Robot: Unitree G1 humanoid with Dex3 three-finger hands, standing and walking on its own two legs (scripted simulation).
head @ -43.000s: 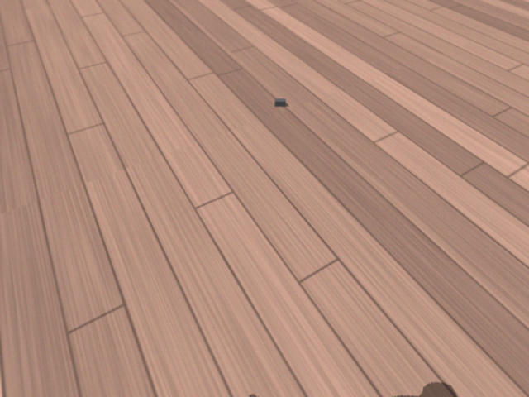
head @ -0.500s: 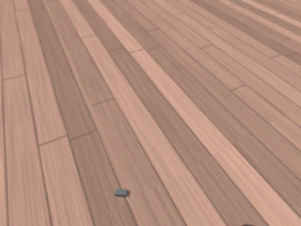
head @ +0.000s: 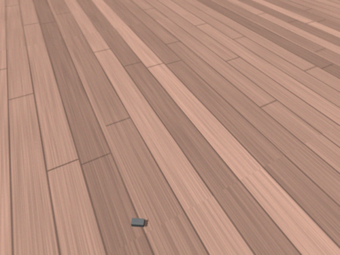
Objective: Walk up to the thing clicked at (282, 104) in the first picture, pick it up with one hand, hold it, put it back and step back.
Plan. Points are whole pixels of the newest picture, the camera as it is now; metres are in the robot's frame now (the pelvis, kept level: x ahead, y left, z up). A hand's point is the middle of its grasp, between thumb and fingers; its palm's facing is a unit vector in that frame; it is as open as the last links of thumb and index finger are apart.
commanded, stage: stand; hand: left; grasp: from above
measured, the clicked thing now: (138, 222) +0.41 +0.18 -0.76
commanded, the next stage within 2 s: step back in 1.56 s
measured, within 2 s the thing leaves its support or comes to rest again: neither
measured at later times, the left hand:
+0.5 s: hand out of the picture +0.07 +0.23 -0.16, palm faces +0.01 -0.94 -0.33, open 7.3 cm
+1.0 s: hand out of the picture +0.08 +0.23 -0.15, palm faces +0.00 -0.94 -0.33, open 7.3 cm
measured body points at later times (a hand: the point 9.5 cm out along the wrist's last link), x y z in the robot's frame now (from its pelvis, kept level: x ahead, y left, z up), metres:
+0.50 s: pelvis +0.01 -0.01 +0.00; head +0.01 -0.02 +0.45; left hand +0.07 +0.28 -0.14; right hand +0.07 -0.30 -0.14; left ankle +0.02 +0.12 -0.75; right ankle +0.00 -0.14 -0.75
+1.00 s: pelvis +0.01 -0.02 +0.00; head +0.02 -0.02 +0.45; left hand +0.09 +0.27 -0.13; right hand +0.08 -0.31 -0.14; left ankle +0.02 +0.12 -0.75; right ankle +0.00 -0.14 -0.75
